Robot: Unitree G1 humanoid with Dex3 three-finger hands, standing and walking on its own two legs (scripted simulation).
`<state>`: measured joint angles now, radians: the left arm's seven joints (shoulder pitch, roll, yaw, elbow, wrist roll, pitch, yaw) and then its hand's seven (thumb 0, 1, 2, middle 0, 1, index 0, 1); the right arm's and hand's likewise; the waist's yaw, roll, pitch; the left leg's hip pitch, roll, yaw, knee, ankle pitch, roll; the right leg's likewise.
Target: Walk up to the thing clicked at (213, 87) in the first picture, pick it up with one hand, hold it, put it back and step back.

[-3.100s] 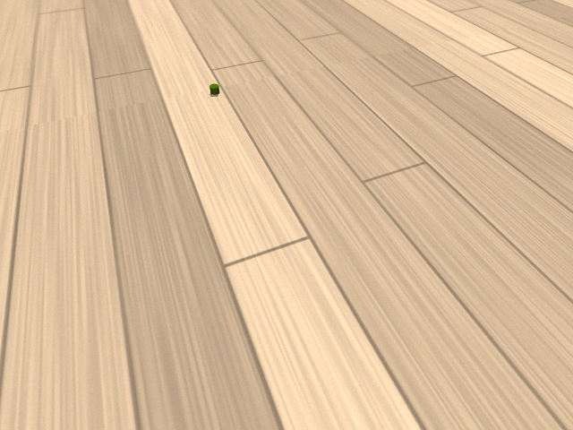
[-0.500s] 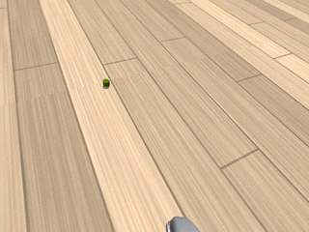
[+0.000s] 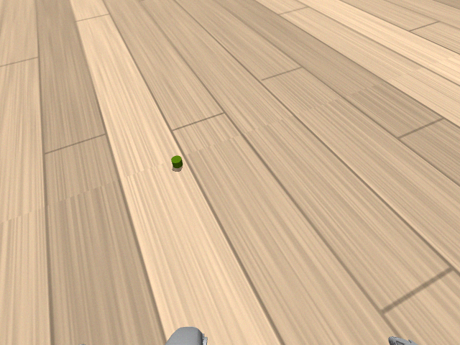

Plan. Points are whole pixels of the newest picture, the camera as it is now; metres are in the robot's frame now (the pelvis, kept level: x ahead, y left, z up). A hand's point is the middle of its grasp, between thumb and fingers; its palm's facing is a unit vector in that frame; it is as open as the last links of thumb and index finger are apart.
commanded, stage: walk up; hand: left
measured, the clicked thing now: (177, 161) +1.19 +0.38 -0.75
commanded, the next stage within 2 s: none
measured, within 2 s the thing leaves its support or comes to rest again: neither
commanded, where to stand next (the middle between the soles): +0.80 +0.13 m, yaw +1 degrees
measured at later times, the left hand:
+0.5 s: hand (85, 284) +0.27 +0.35 -0.15, palm faces -0.01 -0.95 -0.32, open 7.4 cm
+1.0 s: hand (112, 204) +0.46 +0.33 -0.11, palm faces +0.00 -0.91 -0.42, open 7.4 cm
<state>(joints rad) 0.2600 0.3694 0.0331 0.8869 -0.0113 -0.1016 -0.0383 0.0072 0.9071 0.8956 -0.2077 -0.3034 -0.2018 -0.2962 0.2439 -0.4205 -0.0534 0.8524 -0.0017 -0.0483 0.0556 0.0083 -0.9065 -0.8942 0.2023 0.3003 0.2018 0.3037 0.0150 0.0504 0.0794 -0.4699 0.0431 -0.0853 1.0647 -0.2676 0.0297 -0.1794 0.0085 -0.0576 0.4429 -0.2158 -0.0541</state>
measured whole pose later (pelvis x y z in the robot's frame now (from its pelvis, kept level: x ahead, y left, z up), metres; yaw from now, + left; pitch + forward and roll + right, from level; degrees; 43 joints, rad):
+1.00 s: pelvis +0.41 +0.06 +0.00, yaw +1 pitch -4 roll +1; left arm 0.31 0.37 0.03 0.86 0.00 -0.10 -0.04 0.01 0.91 0.90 -0.21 -0.30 -0.20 -0.30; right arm 0.28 -0.44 -0.06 0.86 -0.01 -0.02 0.06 0.01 -0.91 -0.89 0.20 0.30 0.20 0.30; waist 0.01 0.08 0.08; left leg -0.50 0.06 -0.06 0.97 -0.27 0.00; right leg -0.18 -0.03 -0.07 0.46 -0.21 -0.03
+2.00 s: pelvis +0.69 +0.11 -0.01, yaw +0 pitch -3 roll +0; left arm 0.33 0.40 0.03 0.86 0.01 -0.08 -0.01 0.01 0.90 0.90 -0.21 -0.30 -0.20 -0.30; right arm 0.24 -0.43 -0.06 0.87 -0.01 0.00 0.04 0.01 -0.91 -0.89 0.20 0.30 0.20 0.30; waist 0.03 0.06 0.11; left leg -0.46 0.07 -0.02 0.77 -0.26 -0.01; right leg -0.22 -0.03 -0.05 0.53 -0.25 -0.02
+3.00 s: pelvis +0.75 +0.13 -0.01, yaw +0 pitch -3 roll +0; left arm 0.12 0.37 0.00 1.03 0.00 -0.04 -0.01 0.01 0.91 0.90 -0.21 -0.30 -0.20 -0.30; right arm 0.13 -0.38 -0.01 1.05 0.00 -0.02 0.01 0.01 -0.90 -0.89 0.20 0.30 0.20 0.30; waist -0.01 0.00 0.05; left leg -0.25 0.03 -0.01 0.58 -0.28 -0.02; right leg -0.18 -0.02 -0.03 0.56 -0.34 0.01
